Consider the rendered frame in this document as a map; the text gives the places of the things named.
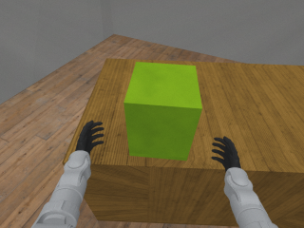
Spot pedestal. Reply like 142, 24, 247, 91
62, 58, 304, 228

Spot right robot hand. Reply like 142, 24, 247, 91
211, 136, 241, 172

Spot carton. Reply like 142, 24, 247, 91
123, 62, 202, 161

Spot left robot hand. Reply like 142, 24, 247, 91
75, 120, 104, 155

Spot left robot forearm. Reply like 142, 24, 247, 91
31, 150, 91, 228

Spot right robot forearm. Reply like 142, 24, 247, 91
223, 167, 278, 228

